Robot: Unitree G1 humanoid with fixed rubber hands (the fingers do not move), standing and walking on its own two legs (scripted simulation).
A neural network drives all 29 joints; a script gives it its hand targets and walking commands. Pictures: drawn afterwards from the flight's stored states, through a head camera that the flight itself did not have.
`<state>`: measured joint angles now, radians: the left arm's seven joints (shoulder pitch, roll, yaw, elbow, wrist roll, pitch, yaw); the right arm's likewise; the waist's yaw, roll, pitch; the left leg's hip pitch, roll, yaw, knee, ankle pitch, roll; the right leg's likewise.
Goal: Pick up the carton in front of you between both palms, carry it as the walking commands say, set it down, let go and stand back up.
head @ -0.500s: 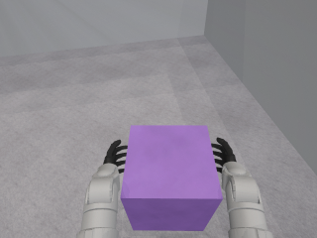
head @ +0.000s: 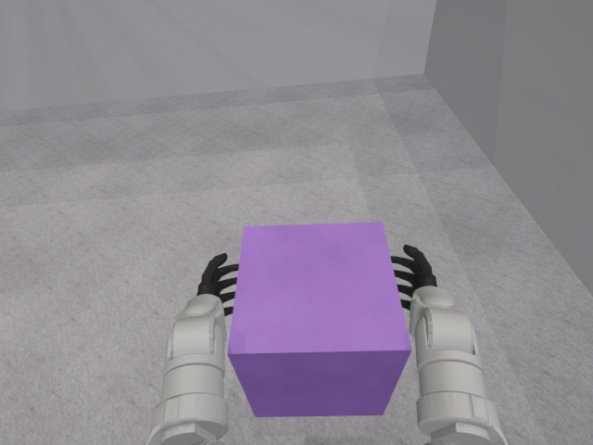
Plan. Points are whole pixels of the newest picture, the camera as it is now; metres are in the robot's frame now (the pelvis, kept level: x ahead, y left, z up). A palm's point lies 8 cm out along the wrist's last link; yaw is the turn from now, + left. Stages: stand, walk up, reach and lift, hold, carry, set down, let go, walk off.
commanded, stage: set down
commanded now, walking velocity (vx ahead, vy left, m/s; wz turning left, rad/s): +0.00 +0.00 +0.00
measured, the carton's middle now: (315, 324) +0.32 +0.00 -0.03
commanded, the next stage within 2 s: none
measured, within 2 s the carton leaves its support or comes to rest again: neither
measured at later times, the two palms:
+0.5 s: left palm (234, 338) +0.37 +0.16 -0.17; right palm (389, 341) +0.35 -0.14 -0.17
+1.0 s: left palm (261, 342) +0.43 +0.13 -0.30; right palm (392, 350) +0.40 -0.17 -0.30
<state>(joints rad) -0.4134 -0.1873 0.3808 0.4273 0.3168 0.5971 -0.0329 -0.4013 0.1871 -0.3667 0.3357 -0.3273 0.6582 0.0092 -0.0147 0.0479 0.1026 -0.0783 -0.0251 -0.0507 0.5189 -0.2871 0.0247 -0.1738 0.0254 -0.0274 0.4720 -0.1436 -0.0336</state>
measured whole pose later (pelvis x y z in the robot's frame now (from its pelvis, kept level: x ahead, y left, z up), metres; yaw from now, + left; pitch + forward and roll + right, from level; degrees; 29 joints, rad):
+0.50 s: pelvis -0.02 +0.01 -0.08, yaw +2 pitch +26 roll +0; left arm -0.64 -0.04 0.33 0.68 0.20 0.08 0.01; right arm -0.57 0.14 -0.39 0.55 -0.22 0.08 -0.09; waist -0.03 0.03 0.05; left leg -1.08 -0.07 -0.05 1.04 -0.41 0.00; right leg -1.16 0.02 0.00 0.96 -0.25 -0.02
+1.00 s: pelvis -0.03 +0.03 -0.20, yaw +3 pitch +42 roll +1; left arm -0.93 -0.04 0.37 0.75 0.18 0.18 0.10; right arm -0.85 0.04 -0.52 0.61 -0.22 0.20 0.00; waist -0.09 0.06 -0.11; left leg -1.71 -0.12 0.01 1.54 -0.56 0.04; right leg -1.80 0.01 0.05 1.46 -0.39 0.03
